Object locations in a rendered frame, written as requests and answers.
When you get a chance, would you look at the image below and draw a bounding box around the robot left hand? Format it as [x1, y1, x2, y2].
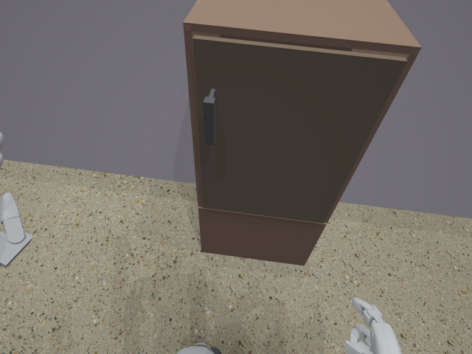
[0, 132, 32, 268]

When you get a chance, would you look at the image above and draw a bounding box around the robot left shin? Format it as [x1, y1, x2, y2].
[195, 343, 213, 353]

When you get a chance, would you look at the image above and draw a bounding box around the cupboard door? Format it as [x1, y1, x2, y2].
[192, 35, 408, 223]

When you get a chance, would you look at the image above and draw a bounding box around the handle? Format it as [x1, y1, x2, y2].
[204, 88, 215, 145]

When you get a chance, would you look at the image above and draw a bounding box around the robot right hand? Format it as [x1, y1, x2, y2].
[345, 298, 402, 354]

